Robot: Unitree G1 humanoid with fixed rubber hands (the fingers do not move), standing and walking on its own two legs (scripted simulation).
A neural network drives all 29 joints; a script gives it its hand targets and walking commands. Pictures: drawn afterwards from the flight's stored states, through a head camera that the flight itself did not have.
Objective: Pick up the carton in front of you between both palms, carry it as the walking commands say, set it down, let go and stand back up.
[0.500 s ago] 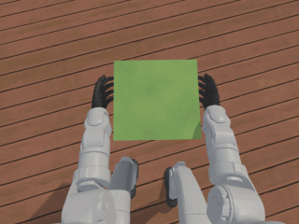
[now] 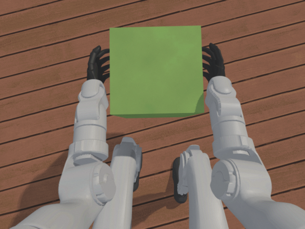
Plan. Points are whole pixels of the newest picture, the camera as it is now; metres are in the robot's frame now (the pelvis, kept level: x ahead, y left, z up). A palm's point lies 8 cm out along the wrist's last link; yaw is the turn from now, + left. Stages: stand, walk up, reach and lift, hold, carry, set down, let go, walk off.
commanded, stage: set down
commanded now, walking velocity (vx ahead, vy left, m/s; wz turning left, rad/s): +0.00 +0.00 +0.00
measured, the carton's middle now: (155, 82) +0.46 +0.05 -0.17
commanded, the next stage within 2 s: none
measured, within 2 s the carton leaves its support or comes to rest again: rests again in 1.50 s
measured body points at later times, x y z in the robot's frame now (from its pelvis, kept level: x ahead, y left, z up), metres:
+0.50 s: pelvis -0.02 +0.00 -0.11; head +0.31 +0.03 +0.18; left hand +0.47 +0.22 -0.25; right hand +0.52 -0.08 -0.25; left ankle +0.10 +0.12 -0.51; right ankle +0.07 -0.11 -0.51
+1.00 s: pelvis -0.02 +0.00 -0.17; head +0.33 +0.02 +0.11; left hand +0.49 +0.23 -0.32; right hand +0.53 -0.08 -0.33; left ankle +0.10 +0.12 -0.51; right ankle +0.07 -0.11 -0.51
